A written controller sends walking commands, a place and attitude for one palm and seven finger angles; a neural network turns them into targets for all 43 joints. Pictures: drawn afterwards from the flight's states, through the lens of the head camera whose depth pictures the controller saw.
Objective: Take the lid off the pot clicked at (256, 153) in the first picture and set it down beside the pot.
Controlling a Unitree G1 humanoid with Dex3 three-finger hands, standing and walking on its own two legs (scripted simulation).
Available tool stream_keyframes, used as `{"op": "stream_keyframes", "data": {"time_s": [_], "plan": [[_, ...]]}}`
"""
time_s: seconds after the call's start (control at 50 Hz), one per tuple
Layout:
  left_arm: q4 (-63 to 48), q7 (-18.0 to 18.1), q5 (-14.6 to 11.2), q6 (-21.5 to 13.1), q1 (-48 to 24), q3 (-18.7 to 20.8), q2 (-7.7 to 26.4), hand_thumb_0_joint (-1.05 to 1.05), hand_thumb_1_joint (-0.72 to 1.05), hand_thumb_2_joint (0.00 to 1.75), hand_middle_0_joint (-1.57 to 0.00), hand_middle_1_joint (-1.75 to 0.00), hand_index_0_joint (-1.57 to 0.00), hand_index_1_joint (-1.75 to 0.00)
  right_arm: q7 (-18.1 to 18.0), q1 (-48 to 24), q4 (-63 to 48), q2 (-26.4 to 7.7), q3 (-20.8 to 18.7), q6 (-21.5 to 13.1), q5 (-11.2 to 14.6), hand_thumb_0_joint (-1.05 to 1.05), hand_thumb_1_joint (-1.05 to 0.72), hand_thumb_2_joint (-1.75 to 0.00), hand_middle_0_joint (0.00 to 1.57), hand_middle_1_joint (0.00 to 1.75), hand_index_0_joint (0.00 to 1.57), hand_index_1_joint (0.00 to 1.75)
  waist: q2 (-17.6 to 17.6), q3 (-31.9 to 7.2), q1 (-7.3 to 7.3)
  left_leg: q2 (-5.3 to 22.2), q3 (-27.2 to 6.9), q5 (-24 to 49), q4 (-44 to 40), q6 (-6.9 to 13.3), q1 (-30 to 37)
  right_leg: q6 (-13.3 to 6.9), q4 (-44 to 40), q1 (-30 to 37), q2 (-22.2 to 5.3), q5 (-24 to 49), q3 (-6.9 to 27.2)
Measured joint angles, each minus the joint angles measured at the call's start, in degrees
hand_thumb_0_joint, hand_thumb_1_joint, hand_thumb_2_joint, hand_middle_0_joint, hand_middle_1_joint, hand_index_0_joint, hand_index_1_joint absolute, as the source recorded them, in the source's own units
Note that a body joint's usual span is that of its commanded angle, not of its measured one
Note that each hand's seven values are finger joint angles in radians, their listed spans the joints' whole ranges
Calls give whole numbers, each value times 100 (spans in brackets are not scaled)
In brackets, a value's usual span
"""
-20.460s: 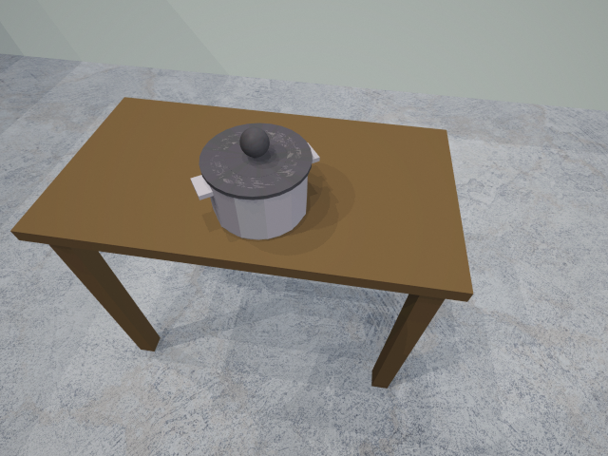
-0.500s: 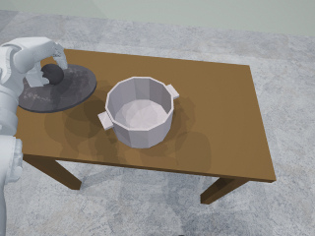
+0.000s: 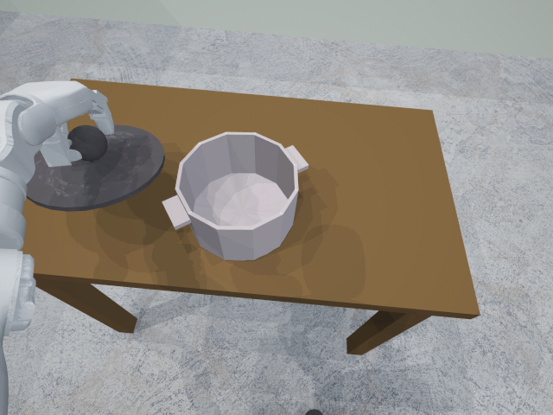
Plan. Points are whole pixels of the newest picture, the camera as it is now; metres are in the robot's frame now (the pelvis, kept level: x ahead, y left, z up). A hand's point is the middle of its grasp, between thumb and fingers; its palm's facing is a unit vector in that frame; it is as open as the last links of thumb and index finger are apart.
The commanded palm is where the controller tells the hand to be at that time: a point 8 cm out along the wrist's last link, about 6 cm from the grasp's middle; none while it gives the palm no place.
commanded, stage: lower the lid onto the table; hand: left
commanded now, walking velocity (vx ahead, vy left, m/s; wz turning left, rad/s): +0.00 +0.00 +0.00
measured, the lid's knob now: (87, 143) +0.50 +0.28 +0.07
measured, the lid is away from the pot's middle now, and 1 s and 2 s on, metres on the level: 0.23 0.23 0.23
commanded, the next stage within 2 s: open the fingers wide in 1.86 s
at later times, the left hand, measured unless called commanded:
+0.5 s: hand (76, 159) +0.46 +0.28 +0.07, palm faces -0.47 -0.03 -0.88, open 8.6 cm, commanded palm +0.49 +0.27 +0.13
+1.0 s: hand (85, 173) +0.46 +0.28 +0.04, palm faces -0.51 -0.03 -0.86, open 8.5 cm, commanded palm +0.51 +0.28 +0.10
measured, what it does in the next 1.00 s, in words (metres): stands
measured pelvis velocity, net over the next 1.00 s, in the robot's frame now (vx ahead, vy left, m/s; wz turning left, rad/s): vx -0.01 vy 0.00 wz -0.02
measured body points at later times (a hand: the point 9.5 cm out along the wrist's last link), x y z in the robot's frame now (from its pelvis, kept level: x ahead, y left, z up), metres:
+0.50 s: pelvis +0.00 +0.00 +0.00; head +0.09 +0.01 +0.43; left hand +0.48 +0.28 +0.12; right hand +0.02 -0.28 -0.13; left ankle -0.06 +0.06 -0.74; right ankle +0.00 -0.14 -0.74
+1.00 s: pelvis -0.01 +0.00 -0.01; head +0.10 +0.02 +0.42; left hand +0.49 +0.28 +0.09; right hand -0.02 -0.28 -0.13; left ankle -0.06 +0.06 -0.74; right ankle +0.00 -0.14 -0.74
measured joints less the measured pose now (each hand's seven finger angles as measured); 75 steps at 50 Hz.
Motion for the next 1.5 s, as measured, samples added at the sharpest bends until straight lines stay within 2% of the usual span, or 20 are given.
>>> {"op": "stream_keyframes", "data": {"time_s": [0.26, 0.42, 0.54, 0.66, 0.9, 1.42, 1.5], "plan": [[151, 116, -24, -98, 26, -80, -98, 10, 16, 105, -102, -107, -55, -80, -32, 19, 30, 28, 16, -27, -5, 0, -90, -90, 20, 30, 20, 30, -15, -33, 30, -13, -13, -58, 156, 13, -150, 10, 146, -140, -14, -60, -18], [203, 224, 78, -190, 124, 54, -53, 10, 16, 105, -102, -106, -55, -80, -62, 116, 30, 17, 8, -48, -25, 0, -90, -90, 20, 30, 20, 30, -18, -47, -41, -1, 24, -91, 248, 15, -254, 7, 222, -250, 0, -69, 15], [274, 252, 156, -187, 112, 12, -43, 10, 16, 105, -102, -106, -55, -80, -84, 216, 57, 12, 2, -48, -24, 0, -90, -90, 20, 30, 20, 30, -24, -41, -64, 4, 36, -109, 325, 15, -356, 4, 284, -348, 4, -75, 24], [380, 299, 123, -227, 99, 24, -76, 10, 16, 105, -102, -106, -55, -80, -95, 289, 116, 14, 4, -55, -27, 0, -90, -90, 20, 30, 20, 30, -19, -63, -77, 9, 40, -138, 412, 20, -450, 9, 357, -439, 9, -96, 23], [598, 397, 264, -317, 136, 139, 72, 10, 16, 105, -102, -106, -55, -80, -204, 335, 49, 15, 70, -116, 2, 0, -90, -90, 20, 30, 20, 30, -42, -121, -191, 68, 89, -250, 692, 4, -759, -2, 591, -749, 67, -156, 59], [665, 415, 321, -475, 154, 208, 206, 10, 17, 105, -102, -106, -54, -80, -263, 418, 53, 51, 92, -50, -30, 0, -90, -90, 20, 30, 20, 30, -34, -214, -252, 119, 59, -513, 1308, 18, -1425, 0, 1079, -1359, 113, -352, 6], [625, 447, 329, -519, 121, 223, 210, 8, 20, 107, -102, -107, -60, -83, -277, 431, 50, 67, 100, -47, -43, 0, -90, -90, 20, 30, 20, 30, -26, -228, -247, 115, 50, -544, 1405, 22, -1533, 2, 1168, -1461, 108, -382, -7]]}}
